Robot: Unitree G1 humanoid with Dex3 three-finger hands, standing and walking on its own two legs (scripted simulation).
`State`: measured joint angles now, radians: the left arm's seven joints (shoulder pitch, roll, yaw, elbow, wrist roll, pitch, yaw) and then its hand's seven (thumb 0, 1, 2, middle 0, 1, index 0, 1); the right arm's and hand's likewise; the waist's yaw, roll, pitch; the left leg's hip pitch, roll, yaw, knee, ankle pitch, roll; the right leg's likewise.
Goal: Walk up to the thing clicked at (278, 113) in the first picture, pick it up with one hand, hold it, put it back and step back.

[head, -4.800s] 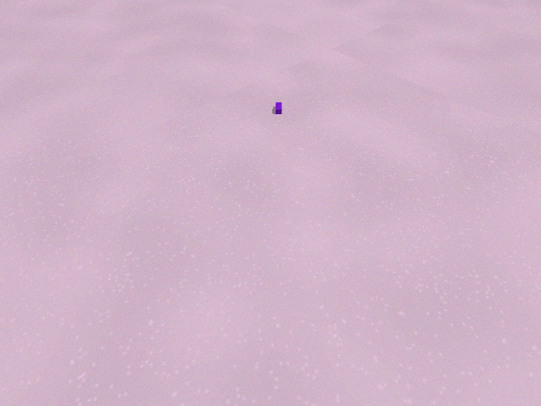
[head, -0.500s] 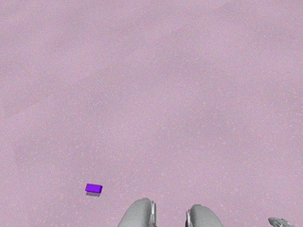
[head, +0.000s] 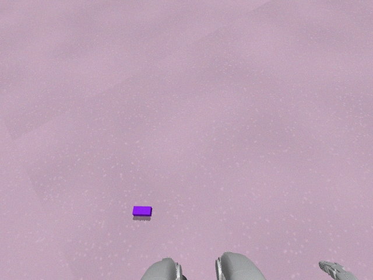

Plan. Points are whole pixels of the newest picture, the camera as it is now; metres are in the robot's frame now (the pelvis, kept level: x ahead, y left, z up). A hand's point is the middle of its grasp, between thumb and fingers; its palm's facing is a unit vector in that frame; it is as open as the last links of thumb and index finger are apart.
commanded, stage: walk up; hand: left
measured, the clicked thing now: (142, 211) +0.50 +0.28 -0.71
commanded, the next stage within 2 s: none
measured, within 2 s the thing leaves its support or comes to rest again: neither
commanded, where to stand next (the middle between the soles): +0.10 +0.04 m, yaw -5 degrees
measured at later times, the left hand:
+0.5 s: hand out of the picture +0.05 +0.37 -0.13, palm faces -0.12 -0.92 -0.38, open 7.4 cm
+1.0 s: hand out of the picture +0.09 +0.32 -0.13, palm faces -0.09 -0.93 -0.36, open 7.4 cm
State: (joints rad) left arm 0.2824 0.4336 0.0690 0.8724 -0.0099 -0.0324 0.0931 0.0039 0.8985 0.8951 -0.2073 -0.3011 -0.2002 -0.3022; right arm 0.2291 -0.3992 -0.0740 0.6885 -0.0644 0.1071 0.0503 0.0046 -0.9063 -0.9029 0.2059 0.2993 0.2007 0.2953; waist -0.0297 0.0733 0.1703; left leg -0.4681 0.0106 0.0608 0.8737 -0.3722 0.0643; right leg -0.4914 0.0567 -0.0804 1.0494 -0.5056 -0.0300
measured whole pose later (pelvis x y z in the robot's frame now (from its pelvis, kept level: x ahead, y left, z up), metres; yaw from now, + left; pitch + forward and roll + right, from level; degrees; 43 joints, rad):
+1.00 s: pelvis +0.00 +0.06 +0.02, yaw -6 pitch -2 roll +1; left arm 0.19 0.37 0.02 0.98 -0.01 0.00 0.00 0.00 0.90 0.90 -0.21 -0.30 -0.20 -0.30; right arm 0.21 -0.38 -0.03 0.98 -0.01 -0.05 0.00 0.00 -0.91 -0.90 0.20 0.30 0.20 0.29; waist 0.01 -0.01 0.10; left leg -0.35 -0.02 0.03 0.63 -0.23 0.02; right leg -0.24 -0.05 -0.01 0.72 -0.44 0.01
